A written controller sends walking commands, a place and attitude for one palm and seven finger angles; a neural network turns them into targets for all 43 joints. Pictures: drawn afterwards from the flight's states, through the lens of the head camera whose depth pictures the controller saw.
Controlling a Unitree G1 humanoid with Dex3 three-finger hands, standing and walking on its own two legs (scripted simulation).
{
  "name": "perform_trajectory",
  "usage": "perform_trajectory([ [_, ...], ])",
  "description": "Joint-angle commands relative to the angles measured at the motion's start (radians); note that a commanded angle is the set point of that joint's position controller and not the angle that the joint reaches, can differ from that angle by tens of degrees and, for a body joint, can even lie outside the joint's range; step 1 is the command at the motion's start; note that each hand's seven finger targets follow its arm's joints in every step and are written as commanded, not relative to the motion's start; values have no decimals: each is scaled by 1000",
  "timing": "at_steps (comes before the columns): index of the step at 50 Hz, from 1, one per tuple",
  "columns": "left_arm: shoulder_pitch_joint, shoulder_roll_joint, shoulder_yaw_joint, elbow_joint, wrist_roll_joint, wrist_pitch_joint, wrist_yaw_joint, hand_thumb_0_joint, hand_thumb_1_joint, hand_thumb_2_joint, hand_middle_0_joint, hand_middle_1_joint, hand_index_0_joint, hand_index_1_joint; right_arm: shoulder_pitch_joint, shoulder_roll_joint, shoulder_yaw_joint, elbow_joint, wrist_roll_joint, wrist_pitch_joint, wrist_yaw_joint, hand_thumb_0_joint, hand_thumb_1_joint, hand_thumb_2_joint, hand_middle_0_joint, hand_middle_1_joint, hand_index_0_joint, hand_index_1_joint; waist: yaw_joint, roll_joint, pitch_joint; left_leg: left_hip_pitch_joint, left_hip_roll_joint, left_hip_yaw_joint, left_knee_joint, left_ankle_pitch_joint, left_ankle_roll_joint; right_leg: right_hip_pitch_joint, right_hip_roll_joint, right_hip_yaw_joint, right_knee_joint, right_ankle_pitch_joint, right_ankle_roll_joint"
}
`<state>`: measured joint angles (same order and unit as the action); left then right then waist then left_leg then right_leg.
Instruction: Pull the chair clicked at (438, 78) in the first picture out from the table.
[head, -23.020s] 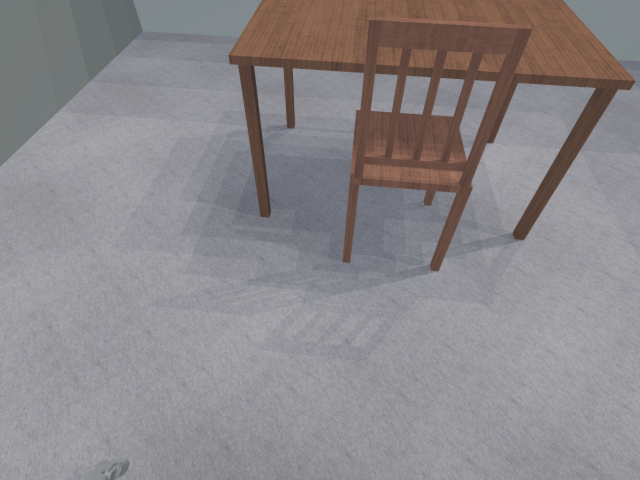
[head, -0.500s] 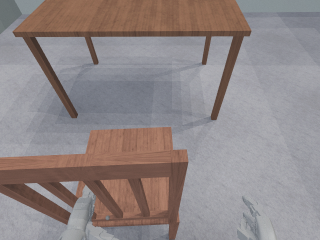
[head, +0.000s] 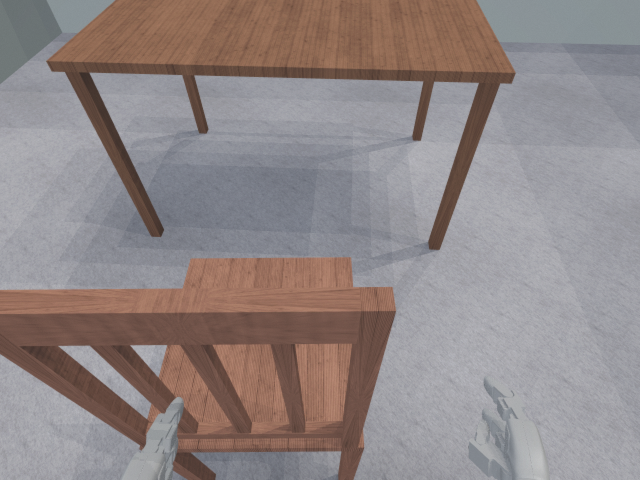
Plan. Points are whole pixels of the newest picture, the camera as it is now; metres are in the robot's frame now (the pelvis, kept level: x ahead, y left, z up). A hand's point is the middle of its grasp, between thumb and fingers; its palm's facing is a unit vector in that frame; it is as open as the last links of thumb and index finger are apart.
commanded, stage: draw the fingers out of the gap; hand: left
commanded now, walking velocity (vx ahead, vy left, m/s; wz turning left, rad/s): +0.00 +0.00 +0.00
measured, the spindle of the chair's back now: (224, 392) +0.24 +0.14 -0.02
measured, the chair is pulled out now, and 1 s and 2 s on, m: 0.61 0.61 0.59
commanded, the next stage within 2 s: draw the hand back to the body in 0.12 s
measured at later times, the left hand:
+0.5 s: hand out of the picture +0.12 +0.16 +0.04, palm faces +0.05 -1.00 -0.07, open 17.5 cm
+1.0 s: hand (67, 466) +0.13 +0.22 +0.11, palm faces +0.24 -0.87 -0.43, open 15.0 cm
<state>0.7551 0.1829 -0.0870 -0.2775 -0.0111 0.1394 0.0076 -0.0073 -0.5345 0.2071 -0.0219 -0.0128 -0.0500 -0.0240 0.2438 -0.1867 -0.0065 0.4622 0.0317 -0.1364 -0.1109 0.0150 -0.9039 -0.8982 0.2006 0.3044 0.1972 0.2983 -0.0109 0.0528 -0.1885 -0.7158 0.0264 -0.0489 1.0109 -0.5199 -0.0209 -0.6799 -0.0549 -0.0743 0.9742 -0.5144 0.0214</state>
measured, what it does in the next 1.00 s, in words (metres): stands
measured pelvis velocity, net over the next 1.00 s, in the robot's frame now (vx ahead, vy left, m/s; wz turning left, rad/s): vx -0.01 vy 0.00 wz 0.00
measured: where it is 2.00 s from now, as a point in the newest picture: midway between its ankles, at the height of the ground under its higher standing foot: outside the picture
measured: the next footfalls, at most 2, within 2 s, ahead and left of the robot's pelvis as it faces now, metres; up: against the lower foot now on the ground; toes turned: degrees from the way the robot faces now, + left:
none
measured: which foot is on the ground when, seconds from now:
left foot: down 0.00-1.00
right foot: down 0.00-1.00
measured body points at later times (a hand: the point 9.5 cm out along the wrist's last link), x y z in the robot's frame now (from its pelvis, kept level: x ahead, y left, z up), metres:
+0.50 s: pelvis -0.02 +0.00 -0.02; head +0.02 +0.00 +0.43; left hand +0.11 +0.21 +0.05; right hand +0.18 -0.22 -0.08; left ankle -0.01 +0.13 -0.68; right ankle -0.02 -0.13 -0.68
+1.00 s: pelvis -0.01 +0.00 +0.04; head -0.02 -0.02 +0.48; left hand +0.12 +0.27 +0.14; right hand +0.18 -0.21 -0.04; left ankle -0.01 +0.13 -0.68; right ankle -0.02 -0.13 -0.68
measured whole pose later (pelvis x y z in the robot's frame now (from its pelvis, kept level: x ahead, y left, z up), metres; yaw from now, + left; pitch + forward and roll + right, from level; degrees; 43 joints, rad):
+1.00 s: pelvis -0.01 +0.00 +0.04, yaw +0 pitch +1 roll -2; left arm 0.73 0.32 0.11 -0.43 -0.02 0.02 0.13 -0.01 -0.19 0.38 -0.06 -0.08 -0.14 -0.11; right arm 0.23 -0.19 0.04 0.58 0.03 -0.19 -0.16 0.02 -0.90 -0.90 0.20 0.30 0.20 0.30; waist 0.05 0.09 -0.06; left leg -0.40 0.04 -0.04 0.78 -0.41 -0.02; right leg -0.35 -0.03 -0.08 0.71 -0.38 0.02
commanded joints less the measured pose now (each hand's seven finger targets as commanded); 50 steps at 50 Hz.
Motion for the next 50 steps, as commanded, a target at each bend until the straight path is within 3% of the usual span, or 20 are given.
perform_trajectory([
  [1,166,64,53,-200,-2,-56,11,0,-550,200,0,0,0,0,-84,-99,-52,-178,8,-59,-13,0,-900,-900,200,300,200,300,4,-47,-61,82,-30,23,-126,313,45,62,31,-37,-133,284,-28],
  [3,188,75,59,-217,-2,-66,5,0,-550,200,0,0,0,0,-82,-99,-56,-181,9,-58,-16,0,-900,-900,200,300,200,300,3,-55,-67,71,-31,23,-116,308,48,57,32,-33,-131,281,-27],
  [5,197,69,32,-256,3,-78,-2,0,-550,200,0,0,0,0,-84,-101,-54,-185,9,-65,-17,0,-900,-900,200,300,200,300,2,3,-70,80,-33,21,-115,310,47,42,30,-35,-123,266,-31],
  [8,241,45,4,-263,5,-90,-9,0,-550,200,0,0,0,0,-84,-102,-56,-190,11,-72,-19,0,-900,-900,200,300,200,300,-3,-43,-53,66,-32,15,-112,295,49,18,35,-47,-117,237,-29],
  [12,269,49,-4,-286,19,-97,-3,0,-550,200,0,0,0,0,-83,-100,-59,-202,10,-75,-20,0,-900,-900,200,300,200,300,1,-41,-58,49,-35,14,-104,262,50,1,37,-47,-107,198,-30],
  [13,192,-8,21,-366,-101,-191,-21,0,-550,200,0,0,0,0,-74,-99,-55,-193,12,-98,-22,0,-900,-900,200,300,200,300,-8,-93,-28,31,-45,9,-83,261,43,-26,47,-66,-99,206,-29],
  [14,181,49,52,-354,-94,-236,-28,0,-550,200,0,0,0,0,-65,-104,-58,-172,11,-112,-25,0,-900,-900,200,300,200,300,0,-67,-47,27,-43,15,-74,260,45,-24,48,-55,-92,199,-34],
  [16,181,67,94,-374,-121,-300,-39,0,-550,200,0,0,0,0,-56,-101,-58,-159,15,-129,-23,0,-900,-900,200,300,200,300,9,-4,-83,60,-45,14,-72,275,38,-23,46,-51,-78,196,-35],
  [19,170,86,135,-357,-136,-384,-68,0,-550,200,0,0,0,0,-59,-93,-64,-137,20,-133,-11,0,-900,-900,200,300,200,300,20,-3,-67,38,-38,11,-67,282,34,-27,47,-45,-68,197,-38],
  [22,160,56,115,-324,-158,-477,-128,0,-550,200,0,0,0,0,-91,-88,-63,-126,24,-137,11,0,-900,-900,200,300,200,300,22,-15,-50,16,-33,9,-60,257,31,-39,47,-42,-52,178,-37],
  [25,124,126,180,-370,-195,-546,-183,0,-550,200,0,0,0,0,-112,-90,-68,-127,28,-145,26,0,-900,-900,200,300,200,300,33,-3,-96,15,-29,10,-54,264,32,2,42,-21,-52,193,-39],
  [28,100,146,228,-394,-241,-578,-213,0,-550,200,0,0,0,0,-117,-82,-62,-116,37,-157,25,0,-900,-900,200,300,200,300,35,9,-107,42,-28,8,-66,262,34,26,44,-15,-72,187,-38],
  [32,64,150,274,-359,-271,-515,-218,0,-550,200,0,0,0,0,-138,-88,-52,-118,51,-163,12,0,-900,-900,200,300,200,300,34,-8,-71,78,-20,-2,-117,209,31,61,45,-23,-126,133,-33],
  [37,-30,192,327,-360,-294,-449,-219,0,-369,287,-25,-37,-25,-37,-141,-98,-31,-105,56,-191,-15,0,-900,-900,200,300,200,300,26,-14,-4,108,-15,-9,-170,142,33,88,46,-10,-206,45,-31],
  [38,13,389,415,-375,-105,-346,-44,0,-332,305,-30,-45,-30,-45,-134,-84,-16,-93,18,-151,-40,0,-900,-900,200,300,200,300,111,26,-41,158,21,1,-230,127,30,182,11,47,-280,57,-59],
  [39,13,323,390,-424,-84,-292,35,0,-296,322,-35,-53,-35,-53,-132,-70,-2,-105,16,-141,-48,0,-900,-900,200,300,200,300,81,52,9,173,9,10,-251,113,28,188,6,36,-313,52,-57],
  [40,6,267,339,-444,-59,-259,80,0,-260,340,-40,-60,-40,-60,-120,-63,9,-94,11,-132,-51,0,-900,-900,200,300,200,300,71,81,34,204,10,18,-258,130,31,203,2,24,-323,68,-58],
  [43,-40,241,308,-403,-28,-212,140,0,-151,393,-55,-82,-55,-82,-139,-76,15,-73,5,-106,-58,0,-900,-900,200,300,200,300,56,20,123,277,21,20,-296,153,35,216,4,3,-391,92,-51],
  [46,-65,241,310,-369,-12,-202,157,0,-43,445,-70,-105,-70,-105,-153,-92,11,-57,-2,-104,-59,0,-900,-900,200,300,200,300,56,-19,143,352,21,21,-355,181,37,268,3,1,-442,133,-47],
  [50,-145,311,380,-420,-6,-207,180,0,102,515,-90,-135,-90,-135,-161,-100,23,-37,-10,-123,-54,0,-900,-900,200,300,200,300,67,49,140,423,12,15,-441,229,33,362,1,0,-484,196,-52],
])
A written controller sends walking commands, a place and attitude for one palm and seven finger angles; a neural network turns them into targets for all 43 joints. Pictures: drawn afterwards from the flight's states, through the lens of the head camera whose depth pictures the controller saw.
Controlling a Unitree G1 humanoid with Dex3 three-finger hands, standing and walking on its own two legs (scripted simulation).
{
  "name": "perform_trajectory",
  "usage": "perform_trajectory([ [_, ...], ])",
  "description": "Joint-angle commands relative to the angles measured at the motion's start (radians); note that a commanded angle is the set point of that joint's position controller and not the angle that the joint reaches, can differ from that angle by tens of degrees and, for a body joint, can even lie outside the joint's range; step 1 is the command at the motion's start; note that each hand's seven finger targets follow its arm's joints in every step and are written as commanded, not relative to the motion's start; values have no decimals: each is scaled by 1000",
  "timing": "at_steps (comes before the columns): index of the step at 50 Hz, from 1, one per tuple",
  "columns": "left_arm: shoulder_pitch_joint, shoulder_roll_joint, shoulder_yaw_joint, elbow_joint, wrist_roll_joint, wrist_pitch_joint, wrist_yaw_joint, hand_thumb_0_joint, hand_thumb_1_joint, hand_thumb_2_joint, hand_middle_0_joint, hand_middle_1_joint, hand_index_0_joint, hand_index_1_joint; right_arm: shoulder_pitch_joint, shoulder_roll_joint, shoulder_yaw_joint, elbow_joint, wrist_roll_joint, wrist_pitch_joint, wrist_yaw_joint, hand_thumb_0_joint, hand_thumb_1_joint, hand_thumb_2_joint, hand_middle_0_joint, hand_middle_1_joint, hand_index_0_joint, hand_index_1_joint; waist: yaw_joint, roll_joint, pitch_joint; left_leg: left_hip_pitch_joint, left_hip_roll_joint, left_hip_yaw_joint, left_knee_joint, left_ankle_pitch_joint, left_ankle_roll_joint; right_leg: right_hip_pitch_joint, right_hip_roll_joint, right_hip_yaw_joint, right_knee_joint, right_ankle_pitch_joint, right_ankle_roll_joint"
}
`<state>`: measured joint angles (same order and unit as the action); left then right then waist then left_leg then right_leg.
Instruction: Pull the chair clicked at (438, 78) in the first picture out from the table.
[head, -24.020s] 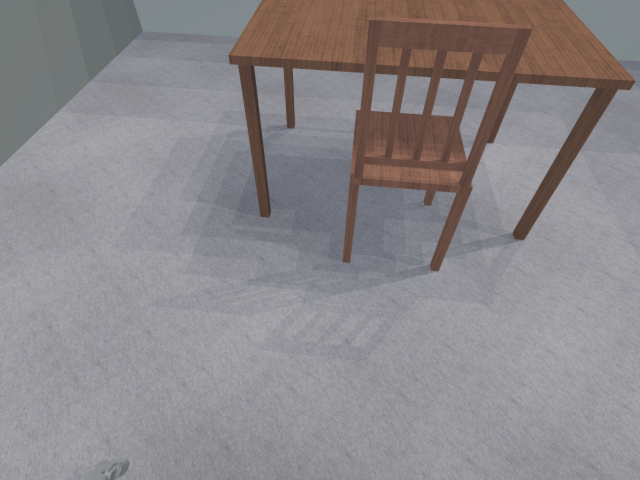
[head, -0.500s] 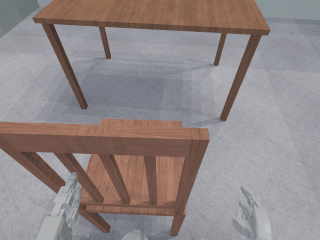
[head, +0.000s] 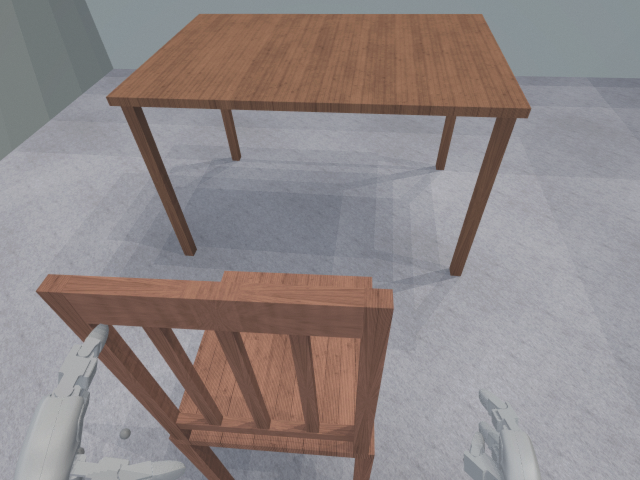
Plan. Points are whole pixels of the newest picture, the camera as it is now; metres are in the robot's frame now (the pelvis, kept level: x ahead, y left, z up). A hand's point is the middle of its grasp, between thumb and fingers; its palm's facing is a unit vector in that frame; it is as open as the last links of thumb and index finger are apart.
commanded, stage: draw the hand back to the body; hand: left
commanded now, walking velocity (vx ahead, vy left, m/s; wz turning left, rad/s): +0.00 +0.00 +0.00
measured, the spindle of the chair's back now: (248, 383) +0.26 +0.14 -0.06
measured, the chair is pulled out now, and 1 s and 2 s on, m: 0.61 0.59 0.59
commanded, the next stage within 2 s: step back with the hand held close in 0.82 s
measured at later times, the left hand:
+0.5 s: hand (66, 291) +0.22 +0.26 +0.20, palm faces +0.51 -0.74 -0.44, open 8.5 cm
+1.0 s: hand (79, 302) +0.22 +0.26 +0.18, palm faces +0.46 -0.77 -0.44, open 7.4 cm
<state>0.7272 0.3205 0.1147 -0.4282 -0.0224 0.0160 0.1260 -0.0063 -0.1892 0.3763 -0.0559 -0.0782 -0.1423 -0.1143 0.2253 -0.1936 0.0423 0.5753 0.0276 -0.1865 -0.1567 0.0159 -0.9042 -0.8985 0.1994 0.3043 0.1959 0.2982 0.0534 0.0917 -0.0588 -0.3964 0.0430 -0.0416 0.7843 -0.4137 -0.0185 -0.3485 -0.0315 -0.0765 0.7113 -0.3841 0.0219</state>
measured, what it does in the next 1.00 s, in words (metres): stands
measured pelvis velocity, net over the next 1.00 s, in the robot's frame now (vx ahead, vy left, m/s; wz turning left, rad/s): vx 0.02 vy -0.01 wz -0.03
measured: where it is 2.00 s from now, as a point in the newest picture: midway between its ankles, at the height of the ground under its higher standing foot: outside the picture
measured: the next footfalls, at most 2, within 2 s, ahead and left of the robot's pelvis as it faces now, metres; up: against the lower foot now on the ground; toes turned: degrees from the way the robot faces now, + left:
none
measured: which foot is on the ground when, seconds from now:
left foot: down 0.00-1.00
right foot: down 0.00-1.00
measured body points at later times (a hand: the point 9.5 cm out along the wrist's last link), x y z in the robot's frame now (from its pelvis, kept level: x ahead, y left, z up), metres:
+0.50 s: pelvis +0.03 -0.01 +0.03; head +0.02 -0.04 +0.47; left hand +0.19 +0.30 +0.23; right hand +0.24 -0.21 -0.06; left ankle +0.00 +0.13 -0.71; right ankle -0.01 -0.14 -0.71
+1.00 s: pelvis +0.02 -0.01 +0.03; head +0.02 -0.04 +0.48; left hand +0.19 +0.29 +0.21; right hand +0.21 -0.23 -0.07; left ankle +0.00 +0.13 -0.71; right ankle -0.01 -0.14 -0.71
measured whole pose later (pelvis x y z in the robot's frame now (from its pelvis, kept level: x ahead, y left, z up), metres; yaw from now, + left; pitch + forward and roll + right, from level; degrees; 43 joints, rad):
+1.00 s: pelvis +0.02 -0.01 +0.03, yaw -2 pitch -2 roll -1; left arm 0.46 0.33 0.35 -0.40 -0.04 -0.05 0.14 0.02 0.89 0.90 -0.21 -0.31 -0.21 -0.30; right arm 0.17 -0.22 0.01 0.67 0.01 -0.12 -0.10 0.02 -0.91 -0.90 0.20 0.30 0.20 0.30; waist 0.07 0.09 0.02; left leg -0.13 0.04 0.00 0.46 -0.29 -0.02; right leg -0.11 -0.03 -0.05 0.42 -0.27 0.02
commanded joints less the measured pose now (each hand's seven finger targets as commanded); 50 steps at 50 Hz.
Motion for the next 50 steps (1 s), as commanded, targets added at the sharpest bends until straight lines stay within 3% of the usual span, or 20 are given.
perform_trajectory([
  [1,-129,174,179,-280,5,-86,62,0,139,533,-95,-142,-95,-142,-145,-95,-24,-147,-6,-78,-7,0,-900,-900,200,300,200,300,2,22,5,128,-5,8,-232,137,29,46,-23,1,-228,84,-51],
  [4,-178,216,228,-302,5,-85,72,0,248,585,-110,-165,-110,-165,-141,-102,-24,-122,-12,-90,-4,0,-900,-900,200,300,200,300,5,32,-18,178,-6,5,-270,214,28,111,-24,0,-249,164,-53],
  [8,-226,207,235,-349,1,-88,76,0,393,655,-130,-195,-130,-195,-150,-106,-21,-103,-15,-112,8,0,-900,-900,200,300,200,300,6,59,-32,247,-4,6,-308,305,25,160,-24,-1,-252,252,-50],
  [13,-264,198,267,-316,-2,-87,76,0,574,743,-155,-233,-155,-233,-159,-115,-32,-77,-20,-109,23,0,-900,-900,200,300,200,300,9,-5,-32,289,2,11,-329,406,25,205,-25,-3,-266,352,-43],
  [15,-292,213,296,-290,-5,-85,76,0,646,777,-165,-247,-165,-247,-164,-121,-39,-67,-21,-96,25,0,-900,-900,200,300,200,300,8,10,-8,296,2,18,-339,421,24,214,-27,6,-281,380,-43],
  [17,-311,204,307,-256,-7,-88,70,0,719,813,-175,-262,-175,-262,-167,-118,-40,-66,-23,-83,31,0,-900,-900,200,300,200,300,10,-43,-15,309,5,22,-343,442,29,228,-27,4,-286,408,-38],
  [20,-320,193,333,-183,-14,-89,59,0,827,865,-190,-285,-190,-285,-173,-114,-44,-57,-23,-56,40,0,-900,-900,200,300,200,300,16,-38,17,301,9,32,-357,465,29,243,-32,9,-300,441,-39],
  [22,-338,211,363,-165,-17,-95,53,0,900,900,-200,-300,-200,-300,-178,-116,-52,-56,-22,-35,46,0,-900,-900,200,300,200,300,20,-55,-6,320,13,41,-358,493,31,257,-32,12,-300,477,-36],
  [25,-264,145,319,-94,-24,-87,30,0,900,900,-200,-300,-200,-300,-190,-110,-58,-62,-19,-1,58,0,-900,-900,200,300,200,300,21,-93,30,297,22,47,-365,515,33,262,-36,10,-310,509,-34],
  [28,-279,197,351,-163,-22,-98,28,0,900,900,-200,-300,-200,-300,-199,-114,-66,-77,-17,10,62,0,-900,-900,200,300,200,300,28,-77,-24,312,21,50,-362,517,36,282,-39,14,-309,516,-32],
  [29,-291,223,369,-183,-22,-100,30,0,900,900,-200,-300,-200,-300,-203,-119,-68,-75,-15,9,59,0,-900,-900,200,300,200,300,24,-34,-40,322,20,51,-362,501,33,286,-41,19,-314,496,-34],
  [34,-298,256,393,-244,-17,-109,41,0,900,900,-200,-300,-200,-300,-197,-114,-66,-72,-16,-1,49,0,-900,-900,200,300,200,300,24,-11,-61,332,18,51,-354,496,32,288,-40,27,-321,499,-40],
  [36,-285,221,370,-207,-16,-107,43,0,900,900,-200,-300,-200,-300,-193,-108,-65,-65,-14,-2,45,0,-900,-900,200,300,200,300,20,-15,-27,329,20,55,-356,475,33,260,-39,23,-330,471,-38],
  [39,-319,229,368,-217,-13,-112,45,0,900,900,-200,-300,-200,-300,-194,-118,-68,-58,-14,-10,41,0,-900,-900,200,300,200,300,16,0,-28,334,20,50,-362,451,32,256,-39,23,-335,432,-40],
  [41,-295,195,344,-168,-14,-108,43,0,900,900,-200,-300,-200,-300,-193,-117,-70,-56,-13,-8,39,0,-900,-900,200,300,200,300,15,-48,-2,329,24,53,-364,435,37,235,-36,20,-339,415,-36],
  [46,-308,204,345,-173,-13,-114,41,0,900,900,-200,-300,-200,-300,-195,-121,-68,-56,-15,-10,41,0,-900,-900,200,300,200,300,18,-42,-5,324,22,46,-373,419,37,238,-35,20,-338,391,-39],
  [47,-370,196,320,-176,-12,-114,38,0,900,900,-200,-300,-200,-300,-191,-128,-63,-56,-18,-10,42,0,-900,-900,200,300,200,300,9,-42,-3,322,19,48,-375,417,38,237,-36,23,-340,392,-38],
  [48,-489,314,441,-234,-34,-156,35,0,900,900,-200,-300,-200,-300,-162,-149,-71,-83,-6,25,43,0,-900,-900,200,300,200,300,-37,-49,105,261,36,36,-344,355,51,124,-77,140,-395,461,-45],
  [49,-510,330,455,-222,-27,-172,31,0,900,900,-200,-300,-200,-300,-150,-138,-71,-73,-10,41,43,0,-900,-900,200,300,200,300,-43,-41,94,247,34,21,-345,319,47,140,-99,141,-395,477,-56],
  [50,-374,243,403,-141,-26,-168,24,0,900,900,-200,-300,-200,-300,-154,-135,-75,-75,-13,54,43,0,-900,-900,200,300,200,300,-46,-54,74,258,38,19,-353,357,45,153,-98,127,-374,494,-55],
])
